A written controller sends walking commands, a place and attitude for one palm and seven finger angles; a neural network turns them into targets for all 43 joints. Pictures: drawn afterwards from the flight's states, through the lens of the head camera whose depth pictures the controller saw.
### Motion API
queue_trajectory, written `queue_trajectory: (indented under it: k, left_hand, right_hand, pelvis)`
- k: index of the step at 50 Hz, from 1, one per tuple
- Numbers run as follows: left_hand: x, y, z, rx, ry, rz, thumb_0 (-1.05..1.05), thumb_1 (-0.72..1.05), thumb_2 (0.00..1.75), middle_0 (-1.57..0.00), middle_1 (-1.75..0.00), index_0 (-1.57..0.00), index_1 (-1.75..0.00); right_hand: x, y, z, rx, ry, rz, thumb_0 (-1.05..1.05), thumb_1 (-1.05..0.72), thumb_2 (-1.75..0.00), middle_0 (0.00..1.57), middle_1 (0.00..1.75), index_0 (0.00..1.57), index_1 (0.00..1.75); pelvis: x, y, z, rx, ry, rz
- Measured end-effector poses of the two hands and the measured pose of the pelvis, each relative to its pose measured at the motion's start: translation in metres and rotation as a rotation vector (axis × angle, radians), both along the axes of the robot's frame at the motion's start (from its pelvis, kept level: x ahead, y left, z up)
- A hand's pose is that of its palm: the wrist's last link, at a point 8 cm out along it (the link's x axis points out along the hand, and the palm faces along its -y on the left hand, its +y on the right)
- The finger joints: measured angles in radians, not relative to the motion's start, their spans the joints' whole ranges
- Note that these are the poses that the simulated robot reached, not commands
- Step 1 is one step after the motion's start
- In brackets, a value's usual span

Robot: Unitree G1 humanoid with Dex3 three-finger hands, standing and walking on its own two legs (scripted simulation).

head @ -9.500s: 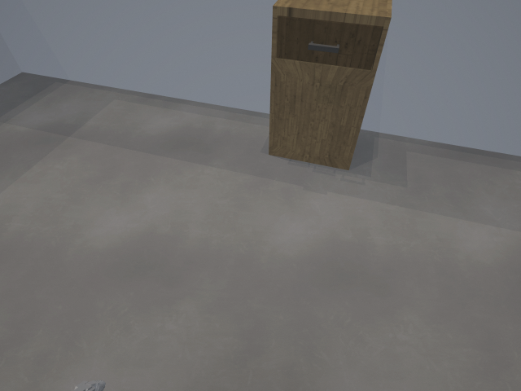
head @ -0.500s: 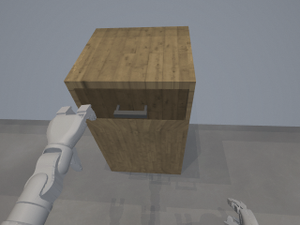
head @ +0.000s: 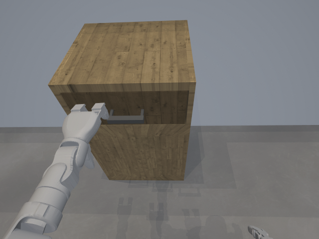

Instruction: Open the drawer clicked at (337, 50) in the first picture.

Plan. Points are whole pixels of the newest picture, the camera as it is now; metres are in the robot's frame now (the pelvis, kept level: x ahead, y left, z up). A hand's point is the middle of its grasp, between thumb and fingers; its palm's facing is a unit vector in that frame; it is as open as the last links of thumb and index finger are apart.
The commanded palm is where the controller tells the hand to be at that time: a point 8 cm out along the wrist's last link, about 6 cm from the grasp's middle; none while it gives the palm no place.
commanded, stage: move the hooked fingers above the handle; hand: left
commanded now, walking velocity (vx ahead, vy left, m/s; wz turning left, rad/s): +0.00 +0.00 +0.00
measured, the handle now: (126, 115) +0.53 +0.17 -0.07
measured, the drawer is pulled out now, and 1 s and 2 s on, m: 0.00 0.00 0.00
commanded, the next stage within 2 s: lower the fingers behind the handle in 1.64 s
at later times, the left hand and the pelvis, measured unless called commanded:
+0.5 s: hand (106, 125) +0.42 +0.20 +0.02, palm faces -0.05 -0.03 -1.00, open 13.8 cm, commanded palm +0.41 +0.20 +0.07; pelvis +0.01 +0.00 -0.01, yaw +0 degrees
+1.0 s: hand (124, 115) +0.49 +0.16 -0.01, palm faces -0.01 -0.04 -1.00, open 13.8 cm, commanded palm +0.47 +0.17 +0.05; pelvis +0.00 +0.01 -0.03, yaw -2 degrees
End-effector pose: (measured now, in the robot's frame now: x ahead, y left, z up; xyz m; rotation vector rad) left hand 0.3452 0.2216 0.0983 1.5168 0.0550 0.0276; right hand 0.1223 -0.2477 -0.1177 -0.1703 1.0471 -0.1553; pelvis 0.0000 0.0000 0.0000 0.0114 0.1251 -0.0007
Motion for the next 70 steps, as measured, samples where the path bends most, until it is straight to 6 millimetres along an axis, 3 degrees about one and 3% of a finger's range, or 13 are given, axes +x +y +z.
queue_trajectory:
  k: [8,25,38,52,62,70]
  left_hand:
    - [0.016,-0.015,-0.009,0.004,-0.014,-0.028,0.00,-0.49,0.30,-0.32,-1.20,-0.32,-1.20]
    - [0.060,-0.024,-0.026,0.027,0.033,-0.018,0.00,-0.49,0.30,-0.32,-1.20,-0.32,-1.20]
    - [0.096,-0.034,-0.043,0.033,0.022,-0.012,0.00,-0.49,0.30,-0.32,-1.20,-0.32,-1.20]
    - [0.121,-0.061,-0.052,0.018,-0.016,-0.036,0.00,-0.49,0.30,-0.35,-1.23,-0.34,-1.22]
    - [0.118,-0.045,-0.054,0.045,0.053,0.019,0.00,-0.49,0.30,-0.33,-1.22,-0.34,-1.22]
    - [0.115,-0.049,-0.059,0.022,0.024,-0.050,0.00,-0.49,0.30,-0.32,-1.21,-0.33,-1.21]
  right_hand:
    - [-0.015,-0.011,-0.007,-0.007,0.051,-0.042,0.01,-0.91,-0.90,0.20,0.30,0.20,0.30]
    - [-0.038,-0.014,-0.014,-0.012,0.105,-0.091,0.01,-0.91,-0.90,0.20,0.30,0.20,0.30]
    - [-0.089,-0.014,-0.021,-0.032,0.224,-0.160,0.00,-0.91,-0.90,0.21,0.30,0.21,0.30]
    - [-0.139,-0.001,-0.028,-0.025,0.324,-0.221,0.00,-0.91,-0.90,0.21,0.30,0.21,0.30]
    - [-0.140,0.004,-0.025,-0.023,0.298,-0.230,0.00,-0.91,-0.90,0.21,0.30,0.21,0.30]
    - [-0.130,-0.003,-0.025,-0.053,0.287,-0.187,0.00,-0.91,-0.90,0.21,0.30,0.21,0.30]
  pelvis:
    - [0.005,-0.001,-0.003,0.001,0.026,-0.003]
    - [0.006,-0.002,-0.009,-0.004,0.087,0.002]
    - [0.004,0.005,-0.018,-0.015,0.158,-0.005]
    - [0.002,0.013,-0.026,-0.021,0.212,-0.025]
    - [-0.003,0.014,-0.023,-0.022,0.201,-0.029]
    - [-0.004,0.015,-0.027,-0.029,0.211,-0.010]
